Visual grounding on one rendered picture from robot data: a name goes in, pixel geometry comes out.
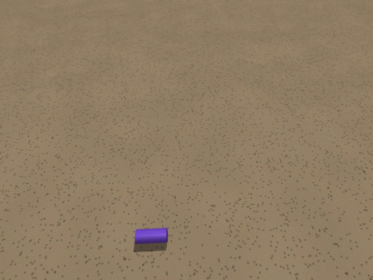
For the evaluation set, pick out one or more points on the can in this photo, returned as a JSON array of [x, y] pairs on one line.
[[158, 235]]

